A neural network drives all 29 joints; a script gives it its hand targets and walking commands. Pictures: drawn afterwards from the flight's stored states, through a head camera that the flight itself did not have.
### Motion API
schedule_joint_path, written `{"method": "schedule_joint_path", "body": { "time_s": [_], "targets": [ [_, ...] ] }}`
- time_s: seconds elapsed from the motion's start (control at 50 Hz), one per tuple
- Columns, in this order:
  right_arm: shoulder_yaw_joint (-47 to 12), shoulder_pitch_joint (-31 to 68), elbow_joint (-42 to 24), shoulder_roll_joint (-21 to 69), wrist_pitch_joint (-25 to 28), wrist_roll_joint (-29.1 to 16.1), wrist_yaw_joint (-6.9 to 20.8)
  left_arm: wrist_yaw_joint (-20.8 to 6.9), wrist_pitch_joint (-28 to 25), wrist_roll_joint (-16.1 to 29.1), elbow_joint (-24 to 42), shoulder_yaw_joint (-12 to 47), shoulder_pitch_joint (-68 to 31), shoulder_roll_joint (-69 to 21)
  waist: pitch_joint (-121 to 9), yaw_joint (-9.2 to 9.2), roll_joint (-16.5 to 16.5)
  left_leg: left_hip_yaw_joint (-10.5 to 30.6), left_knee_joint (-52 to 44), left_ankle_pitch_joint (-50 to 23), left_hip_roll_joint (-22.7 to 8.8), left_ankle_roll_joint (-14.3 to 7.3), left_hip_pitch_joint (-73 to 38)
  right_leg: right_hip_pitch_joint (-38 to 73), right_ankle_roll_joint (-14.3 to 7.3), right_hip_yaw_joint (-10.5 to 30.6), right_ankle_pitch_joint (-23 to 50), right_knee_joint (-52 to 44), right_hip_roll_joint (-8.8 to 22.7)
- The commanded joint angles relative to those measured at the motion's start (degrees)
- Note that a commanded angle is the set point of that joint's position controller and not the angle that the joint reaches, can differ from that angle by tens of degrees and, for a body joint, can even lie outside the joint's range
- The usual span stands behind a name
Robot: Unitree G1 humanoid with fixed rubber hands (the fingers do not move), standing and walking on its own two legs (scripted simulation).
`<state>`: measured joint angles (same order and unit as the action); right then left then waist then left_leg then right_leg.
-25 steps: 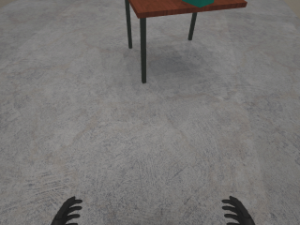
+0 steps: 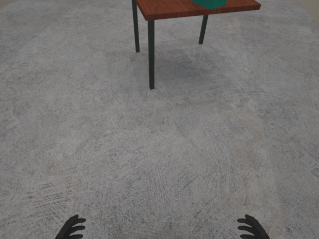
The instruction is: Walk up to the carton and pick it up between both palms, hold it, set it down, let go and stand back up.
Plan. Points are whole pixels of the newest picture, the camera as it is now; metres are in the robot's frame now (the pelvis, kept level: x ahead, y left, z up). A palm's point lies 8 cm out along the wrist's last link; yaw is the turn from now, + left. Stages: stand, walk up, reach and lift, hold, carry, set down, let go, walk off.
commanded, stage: walk up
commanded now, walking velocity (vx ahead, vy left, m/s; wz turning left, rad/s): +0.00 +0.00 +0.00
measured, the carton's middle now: out of the picture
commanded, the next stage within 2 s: none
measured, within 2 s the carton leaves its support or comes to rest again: neither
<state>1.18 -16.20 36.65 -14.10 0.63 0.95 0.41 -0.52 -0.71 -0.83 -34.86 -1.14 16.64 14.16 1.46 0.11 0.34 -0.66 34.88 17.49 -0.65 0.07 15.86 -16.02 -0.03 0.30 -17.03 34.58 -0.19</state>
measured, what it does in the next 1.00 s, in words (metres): walks ahead: right foot, then left foot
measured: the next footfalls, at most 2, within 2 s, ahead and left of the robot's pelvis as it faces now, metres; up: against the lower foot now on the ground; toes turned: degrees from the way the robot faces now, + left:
right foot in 0.46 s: +0.20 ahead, -0.24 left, +0.00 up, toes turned -2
left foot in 0.88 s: +0.40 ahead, +0.01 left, +0.00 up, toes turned +14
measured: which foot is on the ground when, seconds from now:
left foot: down 0.00-0.46, up 0.48-0.86, down 0.88-1.00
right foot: down 0.00-0.14, up 0.16-0.44, down 0.46-0.90, up 0.92-1.00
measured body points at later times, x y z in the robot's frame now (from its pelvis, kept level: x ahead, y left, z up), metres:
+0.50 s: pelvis +0.09 -0.10 -0.03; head +0.08 -0.11 +0.42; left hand +0.24 +0.17 -0.09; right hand +0.12 -0.40 -0.14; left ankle +0.02 +0.10 -0.71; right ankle +0.17 -0.24 -0.73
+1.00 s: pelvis +0.30 -0.13 -0.02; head +0.32 -0.09 +0.43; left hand +0.29 +0.15 -0.16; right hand +0.49 -0.37 -0.09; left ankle +0.37 +0.00 -0.73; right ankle +0.23 -0.24 -0.64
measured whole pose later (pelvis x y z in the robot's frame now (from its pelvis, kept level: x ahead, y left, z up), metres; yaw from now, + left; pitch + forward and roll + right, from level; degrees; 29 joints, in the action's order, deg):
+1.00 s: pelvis +0.30 -0.13 -0.02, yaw +11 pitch -3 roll +1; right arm 2.8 -16.4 32.2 -14.4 2.7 2.8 -2.5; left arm -2.6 1.5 -3.5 -38.5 -1.9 24.0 19.4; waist 5.8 -1.4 5.3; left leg -3.1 43.1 15.8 -0.5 -2.3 24.3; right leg -19.6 -0.9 -4.0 -28.4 73.3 2.1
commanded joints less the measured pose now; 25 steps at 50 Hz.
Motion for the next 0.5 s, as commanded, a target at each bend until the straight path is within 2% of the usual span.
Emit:
{"method": "schedule_joint_path", "body": {
  "time_s": [0.0,0.04,0.08,0.1,0.12,0.14,0.16,0.18,0.2,0.22,0.26,0.3,0.34,0.36,0.38,0.4,0.42,0.44,0.46,0.48],
  "targets": [
    [2.05,-0.05,-4.67,-7.06,0.97,-0.19,-0.22,0.26,-0.89,-0.03,4.46,-1.92,-0.55,7.14,-1.02,0.02,-0.53,5.43,-7.54,-3.39,-4.19,-1.90,0.21,-0.75,-1.56,4.87,3.32,-7.10,4.60],
    [2.01,0.37,-4.68,-7.19,1.04,-0.16,-0.25,0.32,-0.91,0.02,4.33,-1.81,-0.29,7.11,-0.54,-0.17,-1.59,5.23,-7.52,-4.37,-4.03,-1.82,0.56,-0.67,-1.48,4.92,4.14,-6.95,4.63],
    [2.07,0.50,-4.79,-7.11,0.94,-0.17,-0.23,0.36,-0.94,0.03,4.24,-1.80,0.08,7.06,-0.30,-0.13,-1.26,5.31,-7.44,-5.23,-4.13,-1.81,0.53,-1.04,-1.49,5.06,4.74,-6.92,4.66],
    [4.43,-9.40,-2.60,-9.68,1.89,1.88,-0.19,-1.53,-0.92,-4.14,5.62,-3.95,-0.10,8.91,-6.07,2.05,-1.24,13.91,-8.60,25.31,-6.34,-6.55,-5.09,-3.98,-3.30,1.99,-23.27,1.48,2.98],
    [5.50,-12.20,-1.01,-13.09,2.13,2.62,-0.37,-2.39,-0.76,-4.30,7.70,-4.02,-2.76,7.55,-0.81,4.13,-5.28,25.07,-16.47,37.08,-12.79,-10.48,-7.97,-15.83,-2.24,-2.51,-24.62,9.38,0.40],
    [6.20,-12.96,0.46,-15.08,2.00,3.04,-0.92,-3.01,-0.44,-4.06,8.83,-3.59,-4.23,5.88,3.50,5.73,-8.81,36.52,-22.72,41.83,-20.17,-14.98,-11.15,-25.77,-1.53,-3.26,-20.32,18.46,0.08],
    [6.14,-12.04,1.04,-15.34,2.08,3.09,-1.74,-3.46,-0.29,-3.56,9.40,-3.47,-4.66,6.06,6.82,5.78,-6.94,40.08,-23.72,40.49,-23.05,-17.02,-12.32,-32.00,-1.51,0.86,-16.53,21.39,3.56],
    [5.70,-10.56,0.99,-15.15,2.63,3.25,-2.38,-3.72,-0.67,-2.86,9.89,-3.65,-4.51,6.46,7.30,5.03,-5.37,39.68,-23.11,35.29,-23.13,-17.38,-13.36,-34.07,-1.46,2.78,-13.57,21.00,5.56],
    [5.10,-9.92,1.71,-13.79,3.22,3.31,-2.71,-3.85,-1.04,-2.67,10.02,-3.94,-4.99,6.61,7.53,4.63,-2.45,36.92,-23.09,31.29,-21.24,-16.47,-12.12,-33.41,-1.31,4.04,-10.51,20.94,6.27],
    [5.57,-8.78,1.37,-12.69,3.59,3.79,-2.61,-4.14,-1.39,-2.52,10.69,-4.19,-6.84,6.85,6.19,3.81,-4.00,34.08,-23.06,32.07,-19.14,-15.13,-11.68,-32.73,-0.42,3.62,-9.91,21.40,6.00],
    [5.72,-4.48,1.73,-13.30,4.18,3.44,-2.58,-4.92,-1.49,-2.22,10.45,-4.21,-4.80,5.84,4.88,2.25,-8.96,27.02,-23.19,29.21,-17.02,-13.68,-7.28,-27.09,0.41,2.75,-7.14,18.87,6.53],
    [5.85,-2.74,2.00,-13.21,4.56,2.92,-2.15,-5.51,-1.43,-1.76,10.25,-4.33,-4.38,5.39,5.28,1.76,-11.96,19.98,-22.77,24.72,-14.44,-12.41,-1.17,-20.08,0.54,1.81,-4.17,15.03,6.60],
    [5.97,-1.85,1.81,-13.48,4.56,2.56,-1.59,-5.48,-1.43,-1.47,9.59,-4.72,-2.31,5.35,5.09,0.64,-12.61,14.77,-20.31,22.05,-12.76,-11.38,5.58,-10.64,-0.13,0.70,-1.44,11.11,6.21],
    [6.03,-0.89,1.38,-13.83,4.34,2.51,-1.23,-5.25,-1.46,-1.41,8.79,-4.99,0.27,5.48,4.53,-0.67,-12.01,12.23,-18.06,22.15,-11.83,-10.81,9.96,-3.72,-0.62,-0.83,-0.19,9.03,5.43],
    [5.93,0.70,0.93,-14.04,3.92,2.46,-0.87,-4.88,-1.54,-1.34,7.49,-5.35,4.73,5.86,3.72,-3.22,-9.89,9.82,-14.40,24.19,-10.51,-10.14,15.60,5.65,-0.95,-3.77,2.78,6.26,4.10],
    [5.55,0.63,0.37,-12.88,3.40,2.64,-0.54,-4.24,-1.70,-1.39,5.85,-6.09,9.82,7.41,2.47,-5.55,-5.78,8.25,-8.70,26.64,-8.62,-9.11,20.40,14.32,-0.94,-6.09,3.32,5.63,2.23],
    [4.58,-1.86,0.03,-9.81,2.74,3.13,-0.36,-3.38,-1.95,-1.64,3.65,-7.16,15.50,10.12,-0.08,-7.67,1.99,5.12,3.45,28.79,-4.96,-7.26,24.36,21.83,-1.12,-6.63,-2.42,5.75,0.19],
    [2.62,-3.44,-1.17,-4.68,2.32,3.25,-0.01,-2.51,-2.43,-2.26,1.99,-8.01,21.64,13.81,-2.93,-11.15,15.14,-1.73,26.02,25.91,1.19,-4.56,29.07,25.09,-2.63,3.01,-15.61,-0.29,6.53],
    [1.09,-3.15,-5.72,-1.44,2.26,2.21,-0.01,-1.57,-3.05,-3.27,3.78,-7.08,21.02,18.67,-1.25,-10.21,22.33,4.43,40.04,24.44,4.76,-2.35,35.55,18.68,-7.98,34.74,-39.96,-18.02,20.61],
    [2.54,-1.33,-7.83,-6.51,1.64,2.19,-0.61,-0.80,-2.86,-1.89,4.63,-7.71,13.08,22.11,3.08,-6.41,13.82,8.13,44.17,19.87,-0.41,-2.45,35.77,9.28,-15.45,51.96,-55.79,-30.46,28.48]
  ]
}}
